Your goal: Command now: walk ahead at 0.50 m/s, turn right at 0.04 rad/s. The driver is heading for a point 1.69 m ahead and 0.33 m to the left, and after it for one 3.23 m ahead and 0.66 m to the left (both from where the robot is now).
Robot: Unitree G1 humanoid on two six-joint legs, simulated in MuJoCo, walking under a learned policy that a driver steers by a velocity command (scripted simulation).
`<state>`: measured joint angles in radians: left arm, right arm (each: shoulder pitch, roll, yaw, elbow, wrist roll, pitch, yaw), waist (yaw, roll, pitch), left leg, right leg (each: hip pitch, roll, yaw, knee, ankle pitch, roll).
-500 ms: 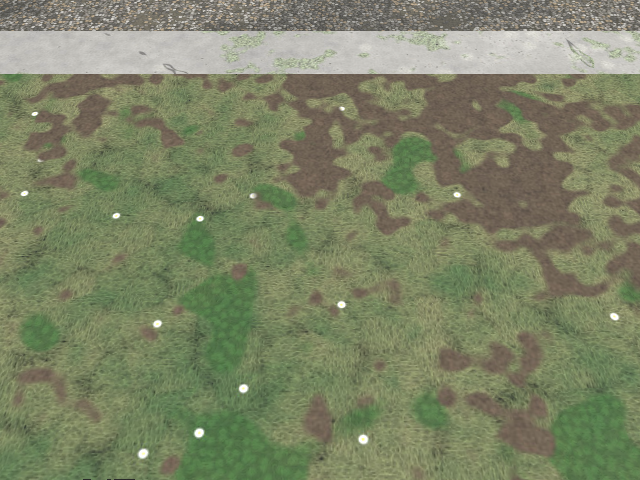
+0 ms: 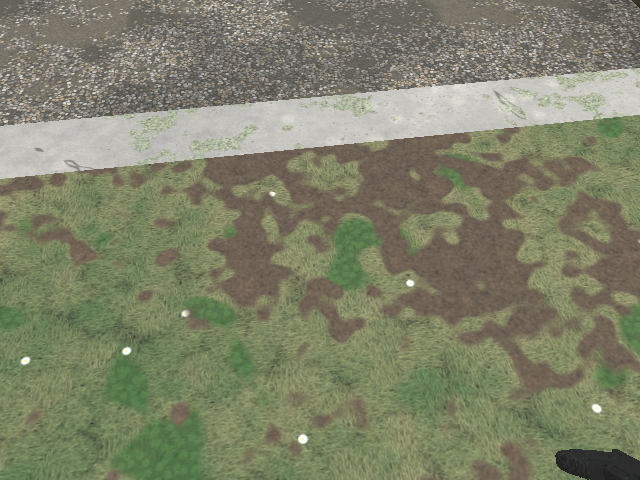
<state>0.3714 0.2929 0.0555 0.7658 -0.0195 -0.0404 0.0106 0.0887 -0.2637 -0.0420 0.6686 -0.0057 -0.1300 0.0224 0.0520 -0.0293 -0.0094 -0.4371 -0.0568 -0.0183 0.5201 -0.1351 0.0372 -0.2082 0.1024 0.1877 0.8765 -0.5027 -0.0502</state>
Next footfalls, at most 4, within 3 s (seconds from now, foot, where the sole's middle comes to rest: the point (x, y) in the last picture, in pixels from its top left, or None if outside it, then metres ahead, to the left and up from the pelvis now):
0.38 right None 0.35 -0.12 -0.76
0.88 left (230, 452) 0.53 0.24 -0.76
1.44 right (303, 310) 0.89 0.11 -0.76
1.92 left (233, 222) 1.17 0.33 -0.76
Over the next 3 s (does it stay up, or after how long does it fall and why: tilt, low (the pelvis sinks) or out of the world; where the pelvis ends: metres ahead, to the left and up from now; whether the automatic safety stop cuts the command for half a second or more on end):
stays up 1.38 0.31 0.00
